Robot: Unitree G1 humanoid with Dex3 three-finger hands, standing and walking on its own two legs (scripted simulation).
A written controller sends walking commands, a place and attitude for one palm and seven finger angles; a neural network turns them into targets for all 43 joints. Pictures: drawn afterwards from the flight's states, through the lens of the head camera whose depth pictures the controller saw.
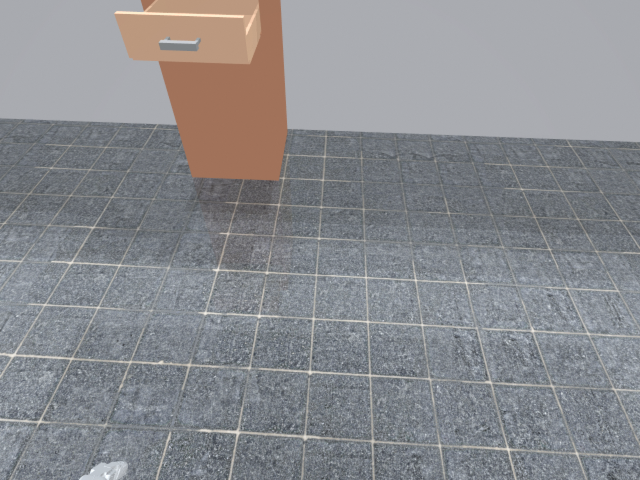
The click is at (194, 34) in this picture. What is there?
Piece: drawer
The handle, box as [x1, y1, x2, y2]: [159, 37, 200, 50]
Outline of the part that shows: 160,49 197,50 197,45 200,39 197,38 194,41 170,40 169,37 166,37 163,40 159,41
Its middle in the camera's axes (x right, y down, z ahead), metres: -0.43 -0.60 +1.18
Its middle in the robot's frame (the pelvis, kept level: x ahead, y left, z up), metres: +1.28 +0.49 +0.00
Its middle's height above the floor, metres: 0.77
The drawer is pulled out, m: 0.26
